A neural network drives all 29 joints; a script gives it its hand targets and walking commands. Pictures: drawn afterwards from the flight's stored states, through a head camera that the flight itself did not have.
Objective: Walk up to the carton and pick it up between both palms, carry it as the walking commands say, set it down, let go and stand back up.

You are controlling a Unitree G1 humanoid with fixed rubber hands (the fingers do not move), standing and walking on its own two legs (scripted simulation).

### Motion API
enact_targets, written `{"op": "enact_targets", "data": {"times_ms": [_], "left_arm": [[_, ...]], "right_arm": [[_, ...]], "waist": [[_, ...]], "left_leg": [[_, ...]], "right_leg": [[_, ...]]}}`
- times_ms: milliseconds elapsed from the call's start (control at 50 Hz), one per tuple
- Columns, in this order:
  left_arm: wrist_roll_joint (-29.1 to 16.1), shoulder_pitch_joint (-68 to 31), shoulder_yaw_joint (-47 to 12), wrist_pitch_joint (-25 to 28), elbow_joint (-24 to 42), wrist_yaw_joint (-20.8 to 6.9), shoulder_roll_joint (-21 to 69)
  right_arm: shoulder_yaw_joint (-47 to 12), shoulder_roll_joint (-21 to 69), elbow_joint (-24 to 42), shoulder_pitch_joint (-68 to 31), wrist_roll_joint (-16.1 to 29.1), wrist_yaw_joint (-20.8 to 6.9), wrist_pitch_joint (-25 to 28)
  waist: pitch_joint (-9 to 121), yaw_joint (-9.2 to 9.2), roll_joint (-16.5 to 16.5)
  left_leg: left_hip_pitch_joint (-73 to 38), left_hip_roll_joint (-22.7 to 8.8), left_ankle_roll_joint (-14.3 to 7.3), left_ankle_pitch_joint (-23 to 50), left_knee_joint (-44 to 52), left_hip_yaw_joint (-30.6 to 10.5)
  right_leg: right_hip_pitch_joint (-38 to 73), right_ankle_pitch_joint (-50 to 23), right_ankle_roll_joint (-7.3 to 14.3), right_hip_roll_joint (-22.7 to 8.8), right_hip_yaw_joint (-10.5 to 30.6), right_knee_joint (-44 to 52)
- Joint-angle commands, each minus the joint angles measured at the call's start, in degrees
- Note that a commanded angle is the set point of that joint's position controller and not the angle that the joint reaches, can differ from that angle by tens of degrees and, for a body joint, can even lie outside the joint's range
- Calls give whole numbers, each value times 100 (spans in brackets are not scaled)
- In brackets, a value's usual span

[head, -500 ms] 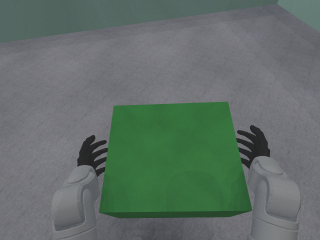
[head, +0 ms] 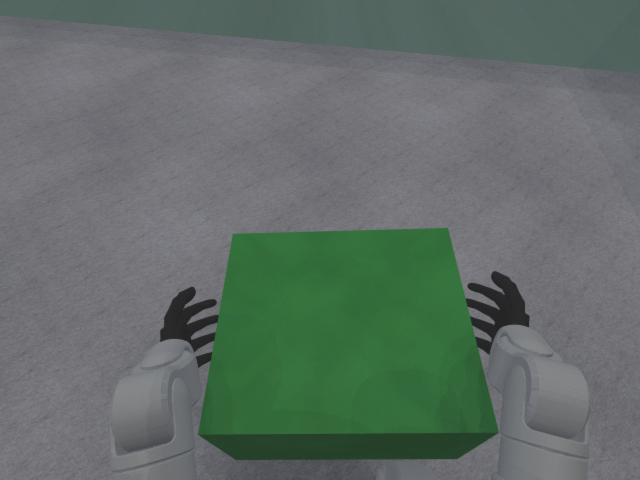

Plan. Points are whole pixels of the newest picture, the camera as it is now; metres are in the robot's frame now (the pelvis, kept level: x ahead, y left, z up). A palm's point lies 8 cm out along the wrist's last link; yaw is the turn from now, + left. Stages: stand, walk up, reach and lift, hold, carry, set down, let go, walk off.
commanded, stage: carry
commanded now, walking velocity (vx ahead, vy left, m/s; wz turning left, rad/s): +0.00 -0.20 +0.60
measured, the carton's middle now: (342, 343) +0.30 -0.01 -0.03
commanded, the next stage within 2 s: none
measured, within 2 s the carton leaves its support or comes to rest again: neither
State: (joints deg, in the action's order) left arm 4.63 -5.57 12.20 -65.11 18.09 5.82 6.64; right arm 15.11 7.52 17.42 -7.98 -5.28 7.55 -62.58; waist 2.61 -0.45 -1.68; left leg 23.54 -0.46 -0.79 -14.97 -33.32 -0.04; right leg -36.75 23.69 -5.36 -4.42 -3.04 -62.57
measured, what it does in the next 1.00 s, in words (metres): steps to the right, turning left: right foot, then left foot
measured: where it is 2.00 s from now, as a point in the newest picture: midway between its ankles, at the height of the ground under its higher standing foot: outside the picture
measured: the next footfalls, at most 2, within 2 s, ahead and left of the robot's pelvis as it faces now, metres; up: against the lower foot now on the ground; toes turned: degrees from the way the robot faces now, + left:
right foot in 0.20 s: +0.01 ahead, -0.19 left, +0.00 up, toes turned +1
left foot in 0.54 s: -0.10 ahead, -0.03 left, +0.00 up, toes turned +27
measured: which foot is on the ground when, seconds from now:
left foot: down 0.00-0.20, up 0.22-0.52, down 0.54-0.88, up 0.90-1.00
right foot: up 0.00-0.18, down 0.20-0.54, up 0.56-0.86, down 0.88-1.00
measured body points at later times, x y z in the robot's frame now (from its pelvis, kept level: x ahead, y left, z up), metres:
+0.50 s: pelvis -0.07 -0.13 -0.01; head -0.04 -0.13 +0.44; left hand +0.14 +0.12 +0.05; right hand +0.25 -0.24 +0.06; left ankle -0.13 -0.04 -0.71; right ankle -0.02 -0.19 -0.73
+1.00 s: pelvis -0.11 -0.27 +0.00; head -0.07 -0.27 +0.45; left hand +0.02 +0.03 +0.05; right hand +0.23 -0.28 +0.05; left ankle -0.17 -0.14 -0.67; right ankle -0.03 -0.33 -0.73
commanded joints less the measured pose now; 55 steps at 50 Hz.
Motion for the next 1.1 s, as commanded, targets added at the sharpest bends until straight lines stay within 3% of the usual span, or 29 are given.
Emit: {"op": "enact_targets", "data": {"times_ms": [0,40,100,140,160,180,200,220,240,260,320,440,480,500,520,540,560,580,600,640,740,840,860,880,900,920,960,1000,1080], "left_arm": [[-2617,-3654,-5036,269,1242,-1745,4984],[-2605,-3396,-4991,221,1252,-1714,4813],[-2459,-2927,-4912,105,1032,-1723,4566],[-2505,-2983,-4888,87,985,-1769,4661],[-2391,-2733,-4751,67,748,-1777,4647],[-2425,-2824,-4814,75,903,-1778,4538],[-2375,-2874,-4821,79,782,-1818,4629],[-2262,-2683,-4674,133,703,-1851,4669],[-2252,-2889,-4583,160,896,-1828,4824],[-2178,-2884,-4506,164,875,-1833,4822],[-2194,-3095,-4504,270,1113,-1776,4764],[-2028,-2588,-4458,163,858,-1721,4591],[-2053,-2678,-4623,102,784,-1708,4664],[-2041,-2736,-4656,93,786,-1700,4571],[-2117,-2761,-4665,53,649,-1742,4748],[-2192,-3079,-4726,38,728,-1747,4789],[-2211,-3119,-4794,19,850,-1760,4668],[-2320,-3208,-4797,87,817,-1781,4760],[-2417,-3656,-4936,179,1073,-1784,4863],[-2453,-3605,-4918,231,1127,-1780,4927],[-2507,-3178,-4918,166,1116,-1754,4765],[-2463,-2855,-4765,75,1006,-1789,4597],[-2354,-2642,-4708,60,797,-1798,4542],[-2352,-2783,-4725,37,757,-1821,4559],[-2258,-2752,-4627,143,706,-1848,4704],[-2162,-2619,-4466,129,806,-1845,4679],[-2108,-2816,-4331,178,879,-1849,4841],[-2175,-3045,-4438,226,1124,-1799,4749],[-2099,-2730,-4434,176,1045,-1762,4635]], "right_arm": [[-4774,4638,865,-2890,2551,-2181,-129],[-4769,4588,772,-2460,2494,-2148,-186],[-4784,4412,516,-2038,2338,-2119,-260],[-4901,4451,706,-2325,2334,-2096,-258],[-4933,4397,608,-2274,2330,-2124,-298],[-4931,4377,457,-2044,2283,-2128,-316],[-5059,4431,648,-2506,2383,-2146,-301],[-5118,4451,745,-2700,2476,-2158,-293],[-5252,4603,935,-2909,2620,-2199,-272],[-5312,4705,886,-3052,2714,-2233,-257],[-5430,4676,1086,-3263,2928,-2238,-224],[-5312,4406,772,-2790,2779,-2180,-378],[-5132,4374,539,-2604,2666,-2211,-399],[-5094,4375,281,-2452,2647,-2260,-415],[-5110,4404,469,-2612,2617,-2262,-392],[-5003,4446,214,-2559,2522,-2279,-402],[-4858,4462,105,-2169,2463,-2275,-355],[-4822,4563,161,-2170,2451,-2273,-330],[-4896,4695,395,-2586,2547,-2295,-280],[-4850,4677,605,-2794,2617,-2271,-214],[-4782,4398,843,-2369,2385,-2133,-204],[-4921,4342,773,-2233,2305,-2075,-292],[-4937,4245,705,-2152,2272,-2088,-314],[-4975,4249,603,-2245,2229,-2109,-337],[-5184,4290,1015,-2861,2441,-2134,-324],[-5333,4389,1081,-2879,2537,-2165,-321],[-5438,4604,1236,-3303,2799,-2210,-246],[-5358,4530,1002,-3046,2833,-2244,-282],[-5381,4372,1147,-3048,2790,-2146,-325]], "waist": [[2374,207,1074],[2373,241,1051],[2340,228,1633],[2391,190,1485],[2427,103,1190],[2305,75,681],[2101,60,-1136],[2009,28,-1820],[1863,25,-1180],[1654,42,-781],[1798,46,-967],[2371,-44,-1164],[2375,38,-652],[2263,130,-364],[2187,238,150],[2109,189,1828],[1909,281,1855],[2223,253,963],[2314,241,700],[2268,196,839],[2256,227,1135],[2407,133,1282],[2356,79,1033],[2128,40,-517],[1952,25,-2144],[1721,18,-1813],[1758,18,-699],[1700,56,-661],[2076,-31,-1015]], "left_leg": [[-1869,-1348,-614,2500,609,-1289],[-1738,-1337,-505,2219,674,-1462],[-1390,-1368,-434,2277,586,-1672],[-1124,-1195,-251,2389,384,-1517],[-643,-1087,-52,1844,292,-1298],[284,-706,133,1114,-212,-914],[1708,213,556,-1087,-1449,93],[2121,25,563,-2301,-2929,481],[1848,-141,353,-2136,-3409,236],[1559,-140,337,-1714,-3681,185],[1206,-157,356,-1035,-2920,505],[610,36,135,-1080,-1264,735],[38,40,58,-423,-68,845],[-600,-211,-38,174,881,566],[-1593,-976,-337,891,1025,-475],[-2689,-2418,-829,4445,846,-2373],[-2850,-2628,-1345,5803,545,-2876],[-2907,-2453,-1272,5524,399,-2466],[-3055,-2184,-1094,5467,211,-1964],[-2372,-1608,-735,3977,299,-1200],[-1451,-1275,-483,2006,548,-1227],[-956,-1117,-156,2123,20,-1166],[-14,-895,9,1574,-130,-988],[1291,-172,370,67,-1178,-254],[2012,181,577,-2408,-2748,629],[1974,-194,417,-2412,-3445,205],[1596,-242,273,-1587,-3669,118],[1310,-201,322,-1118,-3124,328],[1026,-70,253,-1214,-2182,530]], "right_leg": [[-37,-56,-135,-5,133,350],[215,32,-75,125,39,786],[772,107,28,232,12,1762],[1479,-57,91,407,-296,3008],[2369,-500,223,326,-496,3826],[3213,-462,465,-327,-19,4290],[3614,-1914,1024,-1735,1428,4424],[3245,-2888,1645,-2359,1617,4216],[3129,-3439,1674,-2013,1145,4128],[2643,-2748,1472,-1678,531,4153],[2861,-2419,1213,-1146,-429,3730],[3589,-3873,1470,-1530,-246,3109],[3369,-3879,1311,-1444,-449,2730],[2887,-3679,1091,-1360,-546,2410],[1504,-2316,654,-1197,-573,1874],[-104,351,255,-436,-603,994],[-952,1082,110,-82,-21,86],[-911,791,69,-200,354,-356],[-1001,545,17,-203,395,-412],[-624,90,-72,-229,344,-194],[324,94,-39,20,91,770],[1864,-348,129,314,-479,3481],[2914,-500,306,-29,-356,3869],[3374,-900,721,-1363,1073,4482],[3023,-2100,1601,-2420,2007,4436],[2921,-2458,1666,-2097,1624,4417],[2818,-2197,1427,-1591,542,4194],[2785,-1757,1241,-1212,-70,3970],[3245,-2435,1475,-1475,30,3805]]}}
